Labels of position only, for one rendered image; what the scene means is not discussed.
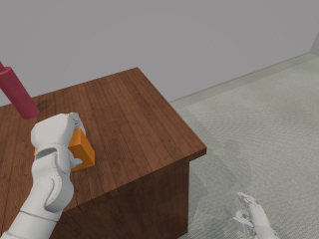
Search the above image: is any robot left forearm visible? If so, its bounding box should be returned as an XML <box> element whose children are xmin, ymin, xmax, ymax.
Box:
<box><xmin>0</xmin><ymin>143</ymin><xmax>74</xmax><ymax>239</ymax></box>

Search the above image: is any sponge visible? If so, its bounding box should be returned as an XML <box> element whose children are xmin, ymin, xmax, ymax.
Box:
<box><xmin>34</xmin><ymin>128</ymin><xmax>95</xmax><ymax>171</ymax></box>

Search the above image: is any right robot hand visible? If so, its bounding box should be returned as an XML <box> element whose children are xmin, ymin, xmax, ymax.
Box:
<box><xmin>233</xmin><ymin>192</ymin><xmax>271</xmax><ymax>236</ymax></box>

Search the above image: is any table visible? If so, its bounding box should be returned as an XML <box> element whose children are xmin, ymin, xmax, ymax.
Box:
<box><xmin>0</xmin><ymin>67</ymin><xmax>207</xmax><ymax>239</ymax></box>

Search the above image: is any robot right forearm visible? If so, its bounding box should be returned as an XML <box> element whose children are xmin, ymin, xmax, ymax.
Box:
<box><xmin>252</xmin><ymin>225</ymin><xmax>280</xmax><ymax>239</ymax></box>

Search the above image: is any left robot hand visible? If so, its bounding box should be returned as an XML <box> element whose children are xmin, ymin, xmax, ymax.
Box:
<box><xmin>31</xmin><ymin>112</ymin><xmax>86</xmax><ymax>169</ymax></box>

